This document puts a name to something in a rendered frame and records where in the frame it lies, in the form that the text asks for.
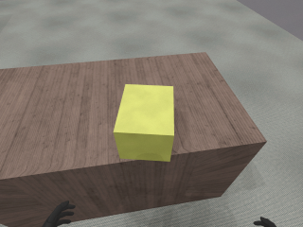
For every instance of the carton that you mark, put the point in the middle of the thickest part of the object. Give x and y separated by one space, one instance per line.
144 128

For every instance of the robot left hand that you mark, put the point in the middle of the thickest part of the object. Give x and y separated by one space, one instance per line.
53 219

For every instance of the robot right hand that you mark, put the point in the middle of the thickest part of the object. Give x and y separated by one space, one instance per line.
264 222

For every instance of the pedestal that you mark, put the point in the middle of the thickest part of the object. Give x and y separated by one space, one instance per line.
57 138

